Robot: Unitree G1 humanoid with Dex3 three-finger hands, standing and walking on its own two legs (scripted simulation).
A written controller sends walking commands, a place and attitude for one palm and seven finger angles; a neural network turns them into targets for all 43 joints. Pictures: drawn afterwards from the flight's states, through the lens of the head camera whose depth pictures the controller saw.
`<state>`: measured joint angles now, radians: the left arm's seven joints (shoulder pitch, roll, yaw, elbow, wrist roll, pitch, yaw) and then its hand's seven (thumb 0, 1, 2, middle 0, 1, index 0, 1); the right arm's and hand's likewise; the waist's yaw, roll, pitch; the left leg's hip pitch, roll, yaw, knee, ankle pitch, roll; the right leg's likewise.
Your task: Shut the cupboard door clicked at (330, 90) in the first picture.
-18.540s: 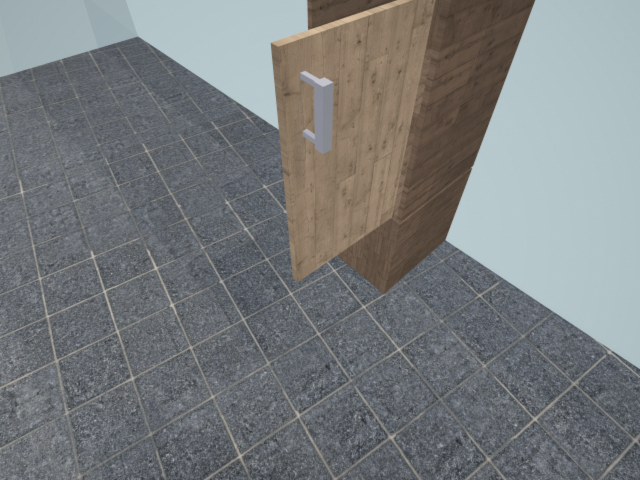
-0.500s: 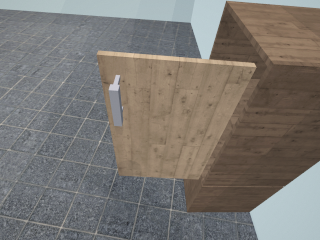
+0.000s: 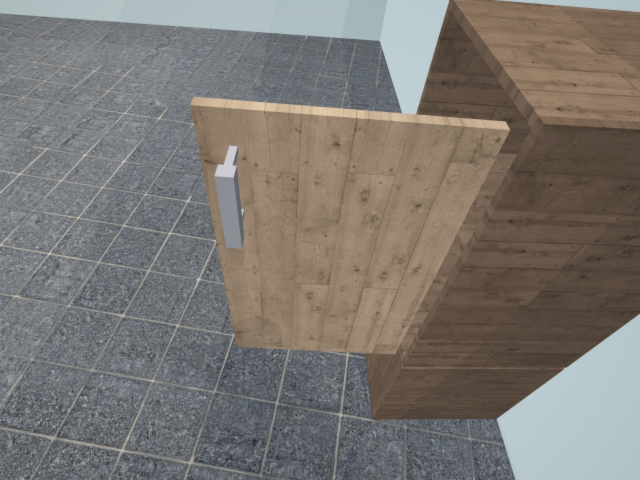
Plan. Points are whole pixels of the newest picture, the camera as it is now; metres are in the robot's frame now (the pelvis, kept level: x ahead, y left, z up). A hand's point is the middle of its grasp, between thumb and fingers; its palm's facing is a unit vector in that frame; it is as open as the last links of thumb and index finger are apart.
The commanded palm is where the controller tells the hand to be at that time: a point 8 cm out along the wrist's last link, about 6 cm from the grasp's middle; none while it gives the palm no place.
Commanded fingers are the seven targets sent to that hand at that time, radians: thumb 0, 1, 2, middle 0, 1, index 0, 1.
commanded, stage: look again from close up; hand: left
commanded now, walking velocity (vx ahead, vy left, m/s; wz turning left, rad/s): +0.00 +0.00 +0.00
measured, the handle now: (233, 198) +0.41 +0.15 +0.13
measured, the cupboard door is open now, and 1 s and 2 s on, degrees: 88 88 88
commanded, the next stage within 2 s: raise the hand and make a fist in 0.30 s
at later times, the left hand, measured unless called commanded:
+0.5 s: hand out of the picture +0.07 +0.18 -0.13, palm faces +0.19 -0.95 -0.25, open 7.2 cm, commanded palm +0.10 +0.20 -0.06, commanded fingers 0.00 0.90 0.90 -0.29 -0.40 -0.29 -0.40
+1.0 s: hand (180, 470) +0.13 +0.15 +0.03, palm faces +0.22 -0.97 -0.07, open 5.3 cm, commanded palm +0.12 +0.20 +0.01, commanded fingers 0.00 0.90 0.90 -0.75 -0.90 -0.75 -0.90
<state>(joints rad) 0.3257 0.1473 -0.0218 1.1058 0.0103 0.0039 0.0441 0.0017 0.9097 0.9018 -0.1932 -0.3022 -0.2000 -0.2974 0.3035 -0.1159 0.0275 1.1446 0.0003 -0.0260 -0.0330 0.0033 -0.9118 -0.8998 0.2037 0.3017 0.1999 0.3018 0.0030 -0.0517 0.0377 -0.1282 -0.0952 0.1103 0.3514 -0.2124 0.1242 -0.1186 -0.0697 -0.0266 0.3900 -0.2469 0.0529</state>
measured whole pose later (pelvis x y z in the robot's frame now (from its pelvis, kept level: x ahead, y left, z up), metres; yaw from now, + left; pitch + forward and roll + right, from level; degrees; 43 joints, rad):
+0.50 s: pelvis +0.00 -0.02 +0.00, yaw +3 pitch -2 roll +0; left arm 0.51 0.22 0.02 0.42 -0.07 0.05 0.13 0.04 0.95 0.90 -0.21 -0.31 -0.21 -0.30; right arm 0.38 -0.15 0.05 0.99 0.04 -0.23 -0.08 0.02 -0.93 -0.90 0.21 0.30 0.20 0.30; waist -0.03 -0.05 0.04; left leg -0.16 -0.09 0.06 0.40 -0.22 0.08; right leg -0.26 -0.03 -0.03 0.74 -0.34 0.00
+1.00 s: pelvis -0.01 -0.07 -0.07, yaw +8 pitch +7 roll -2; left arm 0.55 0.25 0.14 -0.18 -0.31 -0.51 -0.22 0.02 0.91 0.90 -0.57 -0.71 -0.57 -0.71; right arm 0.18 -0.29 0.01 0.49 0.04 -0.31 -0.04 0.01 -0.91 -0.90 0.20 0.30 0.20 0.30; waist 0.05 0.02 -0.10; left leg -0.69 -0.05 -0.06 1.07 -0.51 0.03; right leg -0.70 0.04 -0.16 0.99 -0.43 -0.09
